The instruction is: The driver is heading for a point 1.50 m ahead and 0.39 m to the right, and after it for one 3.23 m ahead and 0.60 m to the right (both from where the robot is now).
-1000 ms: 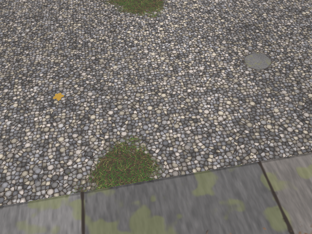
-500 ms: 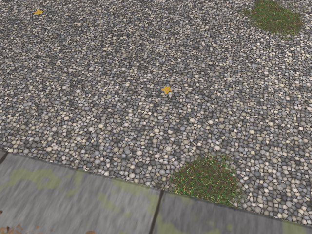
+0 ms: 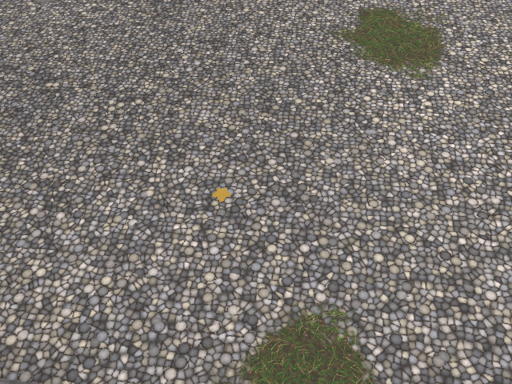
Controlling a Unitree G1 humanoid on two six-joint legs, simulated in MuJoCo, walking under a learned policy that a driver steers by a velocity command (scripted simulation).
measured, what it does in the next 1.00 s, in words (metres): goes down, turning right: left foot, then right foot 0.19 m lower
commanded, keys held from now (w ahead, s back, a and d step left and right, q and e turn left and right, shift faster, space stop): w+e+shift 0.64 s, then w+shift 0.14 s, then w+q+shift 0.22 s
